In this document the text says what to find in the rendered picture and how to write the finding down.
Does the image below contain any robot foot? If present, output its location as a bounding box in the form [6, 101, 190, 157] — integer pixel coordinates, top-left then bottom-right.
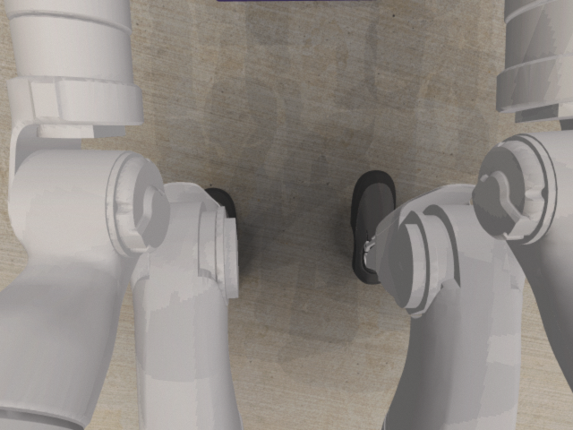
[350, 170, 396, 285]
[205, 188, 237, 233]

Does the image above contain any right robot foot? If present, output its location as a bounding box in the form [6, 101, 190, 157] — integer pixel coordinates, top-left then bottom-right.
[350, 170, 396, 285]

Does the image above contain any robot left forearm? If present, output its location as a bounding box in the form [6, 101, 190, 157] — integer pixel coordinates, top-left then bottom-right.
[4, 0, 144, 238]

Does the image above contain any robot right upper arm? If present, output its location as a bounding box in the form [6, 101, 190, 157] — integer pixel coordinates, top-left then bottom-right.
[472, 130, 573, 392]

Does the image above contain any left robot foot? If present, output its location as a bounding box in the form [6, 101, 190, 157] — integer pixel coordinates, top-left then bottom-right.
[205, 188, 237, 233]

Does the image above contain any robot right forearm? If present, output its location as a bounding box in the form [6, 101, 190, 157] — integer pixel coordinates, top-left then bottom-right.
[496, 0, 573, 131]

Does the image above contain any robot left upper arm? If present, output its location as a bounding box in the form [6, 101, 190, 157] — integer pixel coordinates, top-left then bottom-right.
[0, 149, 171, 430]

